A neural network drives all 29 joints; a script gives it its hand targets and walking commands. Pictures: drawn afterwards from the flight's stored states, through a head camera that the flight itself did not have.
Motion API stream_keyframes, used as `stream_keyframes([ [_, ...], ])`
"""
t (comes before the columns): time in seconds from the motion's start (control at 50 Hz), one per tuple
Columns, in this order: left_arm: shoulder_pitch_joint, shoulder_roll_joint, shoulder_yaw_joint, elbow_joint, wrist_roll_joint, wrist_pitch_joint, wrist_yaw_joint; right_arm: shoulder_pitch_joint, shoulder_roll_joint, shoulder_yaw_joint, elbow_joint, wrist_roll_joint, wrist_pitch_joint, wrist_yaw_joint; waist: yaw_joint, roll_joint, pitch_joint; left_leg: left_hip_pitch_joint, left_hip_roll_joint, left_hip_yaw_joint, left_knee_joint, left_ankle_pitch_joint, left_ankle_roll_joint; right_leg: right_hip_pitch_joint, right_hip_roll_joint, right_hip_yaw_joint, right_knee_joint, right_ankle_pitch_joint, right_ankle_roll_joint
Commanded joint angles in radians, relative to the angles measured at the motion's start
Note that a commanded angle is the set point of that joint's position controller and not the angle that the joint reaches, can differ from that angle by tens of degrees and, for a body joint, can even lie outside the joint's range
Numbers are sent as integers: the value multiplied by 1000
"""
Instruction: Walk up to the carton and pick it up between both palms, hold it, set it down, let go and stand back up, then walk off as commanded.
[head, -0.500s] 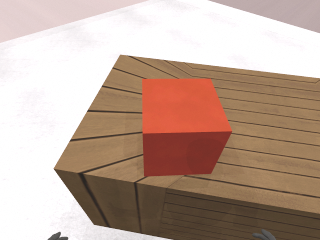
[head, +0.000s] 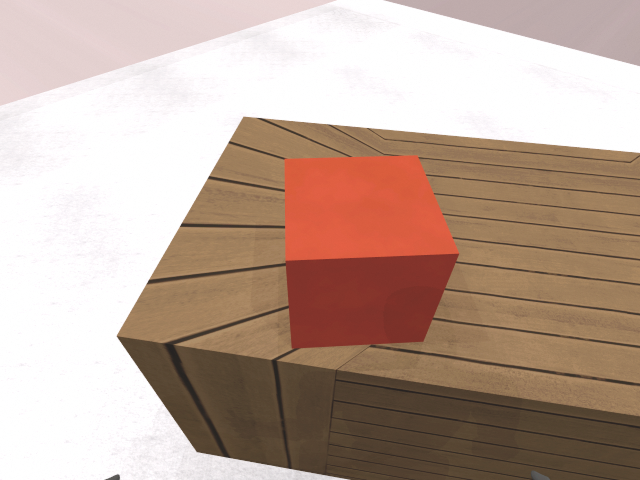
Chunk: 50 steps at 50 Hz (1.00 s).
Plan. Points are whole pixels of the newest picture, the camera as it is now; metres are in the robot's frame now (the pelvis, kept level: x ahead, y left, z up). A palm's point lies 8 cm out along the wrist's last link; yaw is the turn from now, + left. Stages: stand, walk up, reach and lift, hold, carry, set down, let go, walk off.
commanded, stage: stand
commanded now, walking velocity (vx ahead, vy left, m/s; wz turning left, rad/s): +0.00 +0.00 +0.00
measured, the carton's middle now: (354, 251) +0.50 -0.01 -0.01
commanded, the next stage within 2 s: walk off in 0.16 s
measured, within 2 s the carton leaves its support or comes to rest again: neither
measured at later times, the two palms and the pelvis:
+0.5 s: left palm out of the picture +0.07 +0.31 -0.10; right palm out of the picture +0.10 -0.27 -0.09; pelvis -0.02 +0.01 +0.00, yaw +0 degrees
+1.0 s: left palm out of the picture -0.11 +0.40 -0.16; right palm out of the picture -0.05 -0.21 -0.07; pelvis -0.17 +0.08 -0.03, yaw -1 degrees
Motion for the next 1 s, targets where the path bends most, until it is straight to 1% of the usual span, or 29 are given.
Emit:
stream_keyframes([
  [0.0,72,206,40,-50,83,-35,5,47,-225,-66,-67,-128,-13,17,-35,67,-139,73,39,-2,-3,16,92,143,-164,99,-43,48,-41],
  [0.06,51,209,41,-45,76,-32,0,63,-248,-70,-56,-119,-14,15,-51,69,-129,83,54,-13,-2,53,96,133,-162,100,-32,110,-42],
  [0.08,62,187,31,-43,75,-32,-2,59,-242,-68,-63,-116,-15,23,-41,46,-162,86,43,-12,-5,7,95,149,-154,105,-37,74,-37],
  [0.16,63,186,32,-27,71,-25,-4,57,-264,-77,-59,-125,-12,13,-46,76,-136,88,40,-13,-10,-34,88,113,-162,111,-62,-2,-40],
  [0.2,40,176,34,-29,77,-23,1,50,-216,-64,-67,-124,-6,16,-49,32,-120,75,40,-5,-20,-50,80,96,-157,113,-77,-75,-45],
  [0.24,71,197,37,-22,65,-32,4,59,-251,-74,-57,-121,-9,17,-36,78,-109,63,42,-11,-38,-28,84,117,-164,113,-59,-31,-48],
  [0.28,64,209,37,-28,70,-34,4,55,-264,-80,-62,-118,-17,20,-38,33,-132,84,51,-24,-14,-22,88,104,-172,140,-63,9,-46],
  [0.32,49,161,23,-24,67,-31,-2,99,-245,-70,-38,-120,-9,16,-43,47,-120,82,30,-16,-13,-45,84,102,-176,149,-77,-36,-46],
  [0.34,75,283,6,-29,36,-11,4,-37,-319,-50,-25,-101,39,-18,-12,-26,2,26,-19,22,142,215,74,31,-181,163,-15,310,-31],
  [0.36,98,292,9,-11,25,-7,8,-33,-303,-39,-18,-96,46,-30,-10,3,-59,61,-15,18,178,295,73,60,-197,179,29,512,-57],
  [0.38,113,283,6,-17,27,-2,12,-35,-297,-32,-22,-99,49,-31,0,1,-72,51,-25,24,197,298,73,90,-204,192,49,579,-74],
  [0.44,94,297,17,-29,27,13,19,-6,-270,-30,-19,-108,66,-34,-12,-37,-66,26,-55,15,235,203,73,69,-233,224,4,471,-108],
  [0.48,44,300,13,-46,29,21,23,-7,-264,-30,-19,-110,83,-33,-24,-105,25,8,-77,20,304,-20,65,-45,-269,252,-83,349,-129],
  [0.54,-2,311,22,-86,39,31,25,60,-265,-42,-24,-109,88,-27,-43,-168,71,-7,-92,12,383,-207,65,-126,-321,278,-133,194,-163],
  [0.56,-11,301,22,-84,47,31,28,65,-253,-43,-24,-114,93,-25,-43,-148,97,-16,-96,22,437,-245,69,-175,-336,281,-150,123,-175],
  [0.6,-57,305,12,-102,45,37,30,113,-259,-38,-24,-115,90,-16,-65,-120,97,2,-90,8,387,-223,72,-179,-327,242,-100,144,-175],
  [0.62,-72,297,9,-99,48,42,30,111,-261,-45,-22,-117,90,-17,-74,-97,134,-3,-75,2,314,-171,80,-184,-296,197,-56,161,-147],
  [0.64,-74,288,4,-106,42,47,27,112,-280,-44,-28,-115,81,-15,-73,-73,131,-16,-40,-17,112,-38,84,-109,-224,139,33,229,-86],
  [0.66,-29,264,2,-97,34,50,23,82,-331,-60,-35,-125,73,-16,-51,56,106,-23,31,-91,-7,232,104,-66,-128,95,163,199,-25],
  [0.68,-12,237,-1,-100,24,50,33,24,-412,-77,-50,-117,76,-10,-44,251,86,-37,167,-235,-130,312,174,-115,3,4,342,-51,30],
  [0.7,37,242,19,-110,41,68,43,-19,-447,-94,-84,-121,78,-1,-43,321,106,-181,266,-386,-221,131,276,-117,91,16,640,-428,53],
  [0.72,99,245,29,-90,50,86,53,-71,-440,-97,-120,-121,73,-6,-13,309,138,-279,278,-400,-234,-43,314,-101,74,147,789,-434,51],
  [0.74,122,253,32,-82,52,92,56,-71,-398,-80,-138,-116,72,-8,-2,253,123,-257,245,-344,-217,-44,296,-142,83,171,845,-405,43],
  [0.78,132,239,43,-48,58,97,52,-129,-363,-82,-147,-131,98,-15,-2,223,218,-263,132,-212,-228,-176,247,-206,105,191,896,-329,49],
  [0.82,141,218,43,-49,67,112,56,-125,-331,-70,-167,-133,106,-23,-4,214,220,-195,137,-200,-194,-120,260,-250,96,182,900,-322,63],
  [0.88,167,248,48,-50,66,121,40,-104,-321,-67,-192,-134,113,-30,-35,261,177,-125,127,-191,-180,-218,251,-255,121,142,918,-313,76],
  [0.92,195,232,51,-54,72,125,33,-85,-316,-69,-203,-139,115,-36,-31,283,168,-158,135,-198,-201,-257,256,-222,125,127,914,-325,77],
  [0.94,195,244,53,-51,73,126,26,-74,-314,-73,-209,-135,114,-38,-36,254,156,-145,141,-209,-201,-291,254,-226,118,128,901,-319,72],
  [0.98,233,233,62,-65,74,131,21,-90,-332,-83,-233,-145,119,-40,-19,298,146,-200,142,-201,-245,-358,235,-167,127,99,861,-337,72],
])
